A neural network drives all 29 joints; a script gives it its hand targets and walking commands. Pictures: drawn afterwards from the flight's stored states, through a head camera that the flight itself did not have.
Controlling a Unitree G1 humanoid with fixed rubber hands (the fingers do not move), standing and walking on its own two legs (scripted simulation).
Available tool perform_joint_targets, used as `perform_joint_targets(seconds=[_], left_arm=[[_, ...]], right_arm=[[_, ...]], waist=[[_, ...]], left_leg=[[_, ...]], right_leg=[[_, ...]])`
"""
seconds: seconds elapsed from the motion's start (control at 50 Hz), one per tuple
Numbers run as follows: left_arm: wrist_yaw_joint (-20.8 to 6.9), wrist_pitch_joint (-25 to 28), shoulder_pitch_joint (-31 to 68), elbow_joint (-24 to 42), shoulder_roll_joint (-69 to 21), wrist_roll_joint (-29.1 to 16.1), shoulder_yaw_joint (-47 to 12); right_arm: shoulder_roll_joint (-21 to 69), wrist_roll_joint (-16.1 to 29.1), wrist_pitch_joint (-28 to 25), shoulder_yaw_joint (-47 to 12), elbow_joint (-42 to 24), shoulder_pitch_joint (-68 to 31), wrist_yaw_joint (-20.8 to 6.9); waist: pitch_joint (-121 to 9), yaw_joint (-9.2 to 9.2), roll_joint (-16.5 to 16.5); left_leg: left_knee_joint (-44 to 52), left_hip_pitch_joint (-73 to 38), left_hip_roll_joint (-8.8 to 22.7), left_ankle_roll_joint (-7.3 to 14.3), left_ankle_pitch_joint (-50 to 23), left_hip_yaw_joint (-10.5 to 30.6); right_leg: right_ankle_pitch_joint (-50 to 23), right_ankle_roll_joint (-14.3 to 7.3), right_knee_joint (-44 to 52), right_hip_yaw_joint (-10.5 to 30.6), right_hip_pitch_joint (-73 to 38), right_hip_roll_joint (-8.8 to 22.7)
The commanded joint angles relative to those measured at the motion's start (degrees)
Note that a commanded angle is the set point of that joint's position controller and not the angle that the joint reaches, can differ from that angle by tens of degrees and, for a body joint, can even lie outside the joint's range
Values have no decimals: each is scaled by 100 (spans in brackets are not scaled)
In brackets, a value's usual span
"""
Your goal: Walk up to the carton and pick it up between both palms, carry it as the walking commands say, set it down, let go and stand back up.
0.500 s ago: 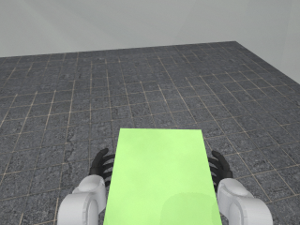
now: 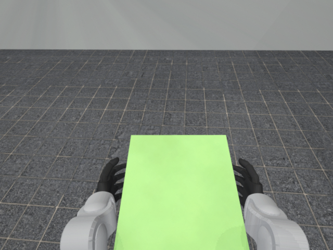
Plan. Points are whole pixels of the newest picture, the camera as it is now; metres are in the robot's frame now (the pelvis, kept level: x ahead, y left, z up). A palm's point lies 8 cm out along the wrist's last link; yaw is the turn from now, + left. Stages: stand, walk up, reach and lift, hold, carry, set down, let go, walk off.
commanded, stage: carry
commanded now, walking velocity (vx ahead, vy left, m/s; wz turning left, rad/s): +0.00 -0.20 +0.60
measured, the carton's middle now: (177, 204) +0.25 +0.00 +0.03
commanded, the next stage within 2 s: none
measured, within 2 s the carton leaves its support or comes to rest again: neither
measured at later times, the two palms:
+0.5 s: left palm (140, 217) +0.19 +0.07 +0.09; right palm (276, 187) +0.26 -0.21 +0.09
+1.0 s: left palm (162, 242) +0.15 +0.03 +0.10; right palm (274, 167) +0.30 -0.22 +0.10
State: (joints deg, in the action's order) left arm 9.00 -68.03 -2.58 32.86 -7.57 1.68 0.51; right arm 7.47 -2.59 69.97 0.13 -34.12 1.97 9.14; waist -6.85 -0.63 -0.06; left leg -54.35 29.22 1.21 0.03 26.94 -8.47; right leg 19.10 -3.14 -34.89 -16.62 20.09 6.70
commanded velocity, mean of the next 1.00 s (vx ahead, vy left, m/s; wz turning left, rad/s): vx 0.00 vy -0.20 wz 0.60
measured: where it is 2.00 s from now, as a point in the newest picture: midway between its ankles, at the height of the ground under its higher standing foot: outside the picture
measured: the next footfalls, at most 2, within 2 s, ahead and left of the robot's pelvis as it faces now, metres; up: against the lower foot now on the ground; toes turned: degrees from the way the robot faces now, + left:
left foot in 0.08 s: +0.03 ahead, +0.08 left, +0.00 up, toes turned +12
right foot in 0.42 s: +0.08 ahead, -0.22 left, +0.00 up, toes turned +6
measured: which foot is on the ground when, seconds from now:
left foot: up 0.00-0.06, down 0.08-0.42, up 0.44-0.72, down 0.74-1.00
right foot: down 0.00-0.08, up 0.10-0.40, down 0.42-0.74, up 0.76-1.00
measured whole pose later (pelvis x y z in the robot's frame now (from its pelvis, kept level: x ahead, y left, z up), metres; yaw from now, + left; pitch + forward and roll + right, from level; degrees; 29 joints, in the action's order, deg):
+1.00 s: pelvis +0.03 -0.22 +0.00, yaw +34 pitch +5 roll -1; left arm 9.4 -67.8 -2.5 35.0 -7.5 1.5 -0.5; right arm 7.6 -2.0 68.5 0.4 -36.6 3.7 8.9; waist -4.1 0.9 -1.6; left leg -31.6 22.4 4.4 -2.3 14.4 1.0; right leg 22.9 3.0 -48.1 -3.2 29.2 4.2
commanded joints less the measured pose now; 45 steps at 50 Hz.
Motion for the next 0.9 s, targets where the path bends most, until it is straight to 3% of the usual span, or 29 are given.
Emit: perform_joint_targets(seconds=[0.0, 0.02, 0.04, 0.06, 0.08, 0.1, 0.14, 0.16, 0.18, 0.2, 0.26, 0.34, 0.38, 0.4, 0.42, 0.44, 0.46, 0.5, 0.54, 0.64, 0.68, 0.7, 0.72, 0.74, 0.76, 0.78, 0.82, 0.84, 0.88], left_arm=[[-715, -41, 1866, 382, -4154, -1511, -3360], [-701, -59, 1886, 363, -4151, -1521, -3395], [-692, -73, 1906, 332, -4142, -1544, -3434], [-677, -88, 2020, 366, -4122, -1538, -3483], [-678, -135, 2034, 550, -4114, -1582, -3596], [-681, -100, 2131, 571, -4239, -1560, -3626], [-746, -49, 2412, 633, -4627, -1671, -3776], [-763, -3, 2409, 606, -4738, -1672, -3758], [-763, 43, 2340, 623, -4844, -1669, -3754], [-745, 72, 2262, 636, -4857, -1657, -3755], [-644, 45, 1840, 559, -4605, -1512, -3649], [-567, -67, 1552, 475, -4210, -1383, -3457], [-561, -107, 1442, 411, -4109, -1360, -3367], [-576, -121, 1504, 384, -4033, -1342, -3317], [-615, -131, 1519, 308, -3847, -1283, -3222], [-624, -80, 1530, 370, -4131, -1341, -3284], [-670, -61, 1613, 423, -4282, -1349, -3267], [-744, 45, 1908, 548, -4467, -1418, -3289], [-759, 72, 1858, 474, -4509, -1438, -3249], [-713, -22, 1754, 410, -4195, -1470, -3317], [-683, -62, 1799, 391, -4169, -1485, -3371], [-671, -80, 1818, 351, -4161, -1504, -3402], [-662, -85, 1934, 342, -4131, -1516, -3446], [-654, -104, 1899, 400, -4127, -1514, -3526], [-655, -106, 2084, 640, -4172, -1565, -3678], [-677, -66, 2185, 603, -4398, -1564, -3725], [-762, 16, 2413, 661, -4763, -1690, -3818], [-778, 68, 2336, 629, -4877, -1690, -3794], [-758, 123, 2163, 644, -4900, -1677, -3793]], right_arm=[[4132, 1435, -4, -3304, -190, -1698, -681], [4123, 1418, 7, -3258, -129, -1635, -691], [4117, 1401, 5, -3206, -85, -1617, -703], [4103, 1401, 3, -3142, -40, -1560, -706], [4039, 1346, -31, -3053, 55, -1333, -693], [4135, 1447, -57, -3141, -167, -1583, -738], [4417, 1515, -143, -3166, -286, -1894, -817], [4540, 1552, -187, -3242, -352, -1921, -852], [4639, 1593, -222, -3303, -453, -1916, -877], [4634, 1631, -237, -3353, -545, -1912, -881], [4316, 1663, -177, -3382, -680, -1674, -841], [3997, 1663, -40, -3396, -754, -1559, -790], [3898, 1662, 10, -3394, -786, -1608, -771], [3878, 1653, 33, -3368, -744, -1582, -755], [3824, 1574, 84, -3401, -694, -1585, -746], [4023, 1697, 78, -3582, -827, -1957, -771], [4192, 1766, 58, -3641, -765, -2123, -812], [4505, 1824, -25, -3750, -684, -2230, -850], [4523, 1770, -80, -3717, -661, -2119, -805], [4202, 1548, -12, -3478, -355, -1726, -692], [4114, 1491, 23, -3357, -251, -1624, -691], [4109, 1468, 26, -3294, -174, -1571, -704], [4120, 1466, 14, -3224, -114, -1574, -716], [4025, 1429, -4, -3160, -48, -1435, -702], [4099, 1486, -50, -3108, -65, -1385, -744], [4236, 1542, -85, -3177, -233, -1588, -791], [4547, 1614, -195, -3269, -422, -1906, -862], [4647, 1633, -234, -3347, -507, -1896, -884], [4636, 1681, -261, -3433, -669, -1842, -882]], waist=[[-813, 7, 1048], [-858, 63, 947], [-852, 129, 435], [-826, 194, -454], [-760, 189, -2038], [-767, 126, -1190], [-558, 133, -666], [-471, 154, -598], [-527, 157, -639], [-592, 168, -725], [-769, 197, -976], [-776, 199, -1374], [-977, 59, -1106], [-1111, 71, -228], [-944, 107, 1839], [-982, 68, 1851], [-815, 23, 1151], [-570, 47, 836], [-507, 66, 942], [-723, -10, 1148], [-799, 44, 1081], [-819, 124, 758], [-746, 188, 34], [-718, 138, -1600], [-712, 152, -1870], [-632, 144, -1081], [-467, 152, -660], [-473, 157, -646], [-610, 167, -824]], left_leg=[[1241, -315, -126, 174, -254, -221], [2035, -763, -84, 235, -686, -181], [3038, -1513, 262, 274, -1389, 274], [3249, -2686, 1259, 476, -2262, 1575], [3375, -3178, 2902, 1305, -4792, 4261], [3297, -2925, 2788, 1560, -4789, 4002], [3441, -2189, 2276, 1276, -3098, 2980], [3452, -1865, 1890, 1121, -2803, 2479], [3462, -1630, 1555, 981, -2693, 2040], [3435, -1563, 1428, 918, -2645, 1908], [3300, -1665, 1365, 855, -2854, 1960], [3007, -1287, 1241, 568, -3080, 1927], [2276, -799, 963, 312, -3060, 1636], [1324, -237, 527, 108, -2231, 1169], [-181, 1232, -238, -237, 501, 389], [-1466, 1190, 45, -194, 1339, 467], [-2020, 943, 107, -129, 912, 712], [-2149, 866, 191, -96, 52, 594], [-1535, 795, 140, -156, -104, 267], [451, 10, -63, 115, 16, -132], [1687, -575, -99, 230, -510, -230], [2751, -1255, 92, 279, -1204, 11], [3283, -2345, 673, 330, -1701, 843], [3231, -3240, 2393, 796, -4507, 3146], [3255, -3127, 2936, 1445, -5292, 4214], [3268, -2743, 2636, 1451, -4669, 3581], [3366, -1998, 2084, 1151, -3292, 2628], [3381, -1678, 1713, 985, -3028, 2141], [3346, -1491, 1417, 810, -2876, 1818]], right_leg=[[-2173, -562, 627, 929, -959, 1233], [-2045, -380, 396, 777, -819, 1166], [-1719, -61, -129, 505, -320, 1035], [-480, 302, -912, 459, 1136, 850], [1687, 743, -2073, 573, 2402, -51], [1636, 762, -2785, 1450, 2265, 94], [1040, 754, -3146, 1675, 2145, 166], [719, 719, -3039, 1583, 1951, 119], [436, 706, -2823, 1441, 1643, 37], [348, 696, -2579, 1324, 1500, -82], [407, 683, -1787, 1166, 1219, -330], [349, 635, -291, 819, 291, -609], [-168, 547, 1180, 653, -864, -552], [-408, 393, 1761, 1314, -1489, 126], [-1589, -209, 2108, 3101, -1776, 1959], [-1913, -761, 1685, 3042, -1204, 2219], [-1700, -814, 1665, 2417, -791, 1761], [-1284, -580, 1515, 1536, -594, 1219], [-1688, -484, 1202, 1148, -822, 994], [-2080, -707, 777, 1065, -945, 1228], [-2122, -591, 448, 889, -907, 1177], [-1964, -327, 49, 656, -560, 1091], [-1294, 45, -639, 505, 573, 998], [1179, 494, -1748, 508, 2122, 401], [1613, 712, -2474, 1226, 2402, 50], [1372, 767, -2934, 1660, 2250, 173], [821, 706, -3108, 1659, 1980, 104], [525, 675, -2918, 1550, 1695, 44], [339, 643, -2385, 1340, 1326, -151]])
